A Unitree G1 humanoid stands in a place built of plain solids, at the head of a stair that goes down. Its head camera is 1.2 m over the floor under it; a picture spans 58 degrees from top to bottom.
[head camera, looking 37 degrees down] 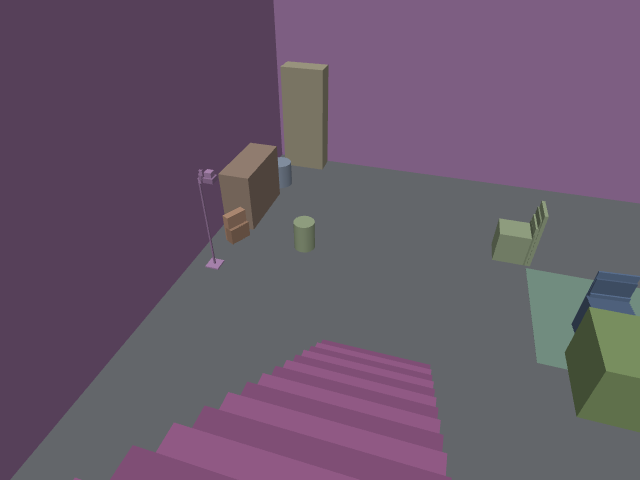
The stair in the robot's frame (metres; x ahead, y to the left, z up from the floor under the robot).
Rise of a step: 0.19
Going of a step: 0.21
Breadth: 1.20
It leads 17 degrees to the right of straight ahead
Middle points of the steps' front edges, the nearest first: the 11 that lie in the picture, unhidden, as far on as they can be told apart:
0.85 0.06 -0.56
1.05 0.00 -0.75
1.25 -0.06 -0.94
1.45 -0.12 -1.13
1.65 -0.18 -1.31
1.85 -0.24 -1.50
2.05 -0.30 -1.69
2.25 -0.36 -1.88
2.45 -0.42 -2.07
2.65 -0.48 -2.25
2.85 -0.54 -2.44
